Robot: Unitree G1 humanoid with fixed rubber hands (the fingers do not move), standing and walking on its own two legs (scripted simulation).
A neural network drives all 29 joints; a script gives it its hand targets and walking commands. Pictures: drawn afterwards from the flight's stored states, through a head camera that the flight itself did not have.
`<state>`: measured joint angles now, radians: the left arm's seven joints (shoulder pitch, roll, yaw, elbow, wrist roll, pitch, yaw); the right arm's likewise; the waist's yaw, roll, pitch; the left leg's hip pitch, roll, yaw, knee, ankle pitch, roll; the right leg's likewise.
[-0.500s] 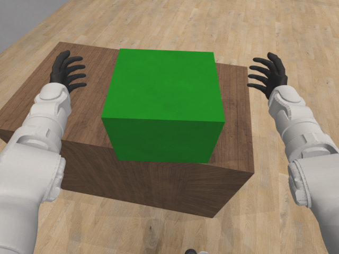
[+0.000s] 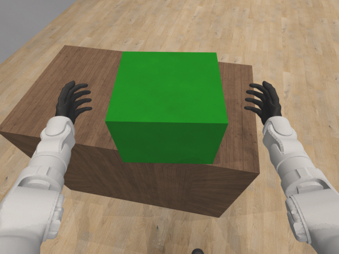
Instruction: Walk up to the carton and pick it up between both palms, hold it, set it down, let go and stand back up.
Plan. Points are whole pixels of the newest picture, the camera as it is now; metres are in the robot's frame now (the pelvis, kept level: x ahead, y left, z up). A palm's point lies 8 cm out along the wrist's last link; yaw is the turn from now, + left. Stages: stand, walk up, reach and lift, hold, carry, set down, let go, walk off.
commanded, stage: set down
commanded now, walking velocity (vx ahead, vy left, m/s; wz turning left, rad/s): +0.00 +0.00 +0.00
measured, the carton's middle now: (168, 108) +0.51 +0.02 -0.01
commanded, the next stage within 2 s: let go in 1.96 s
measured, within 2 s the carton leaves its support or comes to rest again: neither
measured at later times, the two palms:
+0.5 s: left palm (68, 150) +0.35 +0.26 +0.03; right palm (262, 143) +0.36 -0.22 +0.02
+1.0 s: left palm (73, 209) +0.22 +0.24 -0.04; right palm (268, 207) +0.22 -0.22 -0.04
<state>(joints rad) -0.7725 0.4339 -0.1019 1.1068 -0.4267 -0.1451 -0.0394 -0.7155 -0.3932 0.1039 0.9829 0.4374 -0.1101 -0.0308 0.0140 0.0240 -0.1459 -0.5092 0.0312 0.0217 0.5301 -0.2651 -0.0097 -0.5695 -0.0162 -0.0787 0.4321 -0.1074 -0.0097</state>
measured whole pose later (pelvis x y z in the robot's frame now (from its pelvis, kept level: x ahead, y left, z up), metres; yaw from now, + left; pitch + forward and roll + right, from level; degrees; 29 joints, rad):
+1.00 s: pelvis +0.00 +0.00 +0.00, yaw +1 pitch +1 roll +0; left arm -0.03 0.29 -0.08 0.79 -0.30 -0.39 0.00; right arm -0.02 -0.20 0.01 0.81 0.23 -0.44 -0.01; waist 0.00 0.00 0.01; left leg -0.28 0.02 0.01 0.61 -0.34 -0.01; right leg -0.36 -0.03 -0.08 0.56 -0.21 -0.01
